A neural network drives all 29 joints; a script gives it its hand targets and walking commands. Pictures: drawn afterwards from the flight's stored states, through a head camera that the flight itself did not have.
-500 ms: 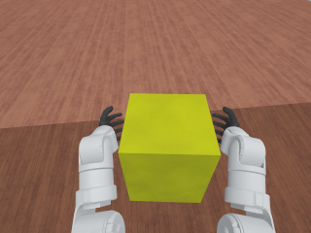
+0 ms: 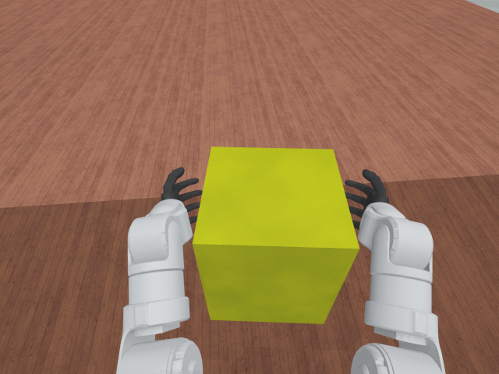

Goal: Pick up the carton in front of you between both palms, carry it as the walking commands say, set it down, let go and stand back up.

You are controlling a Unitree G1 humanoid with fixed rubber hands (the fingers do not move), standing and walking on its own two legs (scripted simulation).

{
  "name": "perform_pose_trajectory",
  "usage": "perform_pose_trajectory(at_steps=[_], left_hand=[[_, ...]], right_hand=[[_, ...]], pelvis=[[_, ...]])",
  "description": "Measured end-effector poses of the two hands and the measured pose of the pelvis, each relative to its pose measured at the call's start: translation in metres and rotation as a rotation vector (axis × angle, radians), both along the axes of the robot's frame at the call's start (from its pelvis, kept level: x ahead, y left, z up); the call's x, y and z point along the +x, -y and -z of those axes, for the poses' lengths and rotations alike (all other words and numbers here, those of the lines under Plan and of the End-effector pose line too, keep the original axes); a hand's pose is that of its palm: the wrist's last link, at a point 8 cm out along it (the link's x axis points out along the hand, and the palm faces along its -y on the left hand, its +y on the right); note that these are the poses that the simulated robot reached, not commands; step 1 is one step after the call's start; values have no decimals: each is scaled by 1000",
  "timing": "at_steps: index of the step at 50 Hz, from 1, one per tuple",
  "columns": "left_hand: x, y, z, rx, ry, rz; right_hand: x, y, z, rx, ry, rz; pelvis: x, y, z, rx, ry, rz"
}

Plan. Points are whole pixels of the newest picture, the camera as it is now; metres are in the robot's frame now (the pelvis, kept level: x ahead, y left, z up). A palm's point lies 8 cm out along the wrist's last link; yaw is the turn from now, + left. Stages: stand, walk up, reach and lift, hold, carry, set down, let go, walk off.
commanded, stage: carry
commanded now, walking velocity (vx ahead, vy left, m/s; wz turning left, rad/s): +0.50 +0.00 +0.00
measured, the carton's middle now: (269, 238) +0.34 +0.00 +0.04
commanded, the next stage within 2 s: none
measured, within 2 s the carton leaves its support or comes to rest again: neither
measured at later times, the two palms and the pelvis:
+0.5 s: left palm (178, 126) +0.52 +0.18 +0.15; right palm (332, 122) +0.55 -0.13 +0.15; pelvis +0.19 +0.01 +0.02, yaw -1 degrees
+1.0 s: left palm (208, 35) +0.87 +0.16 +0.22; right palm (325, 34) +0.85 -0.15 +0.23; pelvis +0.51 +0.03 +0.07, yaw -3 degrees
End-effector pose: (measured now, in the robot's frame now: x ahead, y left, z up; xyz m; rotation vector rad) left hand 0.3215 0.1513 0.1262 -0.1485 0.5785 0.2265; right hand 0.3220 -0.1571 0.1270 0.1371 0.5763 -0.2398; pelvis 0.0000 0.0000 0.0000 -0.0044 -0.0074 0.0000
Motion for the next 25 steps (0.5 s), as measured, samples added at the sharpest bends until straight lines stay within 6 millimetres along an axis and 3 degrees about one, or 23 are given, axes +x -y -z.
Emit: perform_pose_trajectory(at_steps=[6,12,20,25], left_hand=[[35,-11,-17,19,53,-1],[90,-7,-30,42,42,8],[145,-16,-23,-15,13,-58],[203,-30,-28,6,45,-77]], right_hand=[[34,-9,-20,-6,51,10],[78,-6,-21,19,40,15],[170,-17,-24,-4,13,-43],[232,-28,-23,-2,36,-27]], pelvis=[[28,-10,2,21,-13,13],[72,-10,-1,-18,-35,5],[138,1,-13,1,-55,9],[193,-8,-15,12,-70,26]])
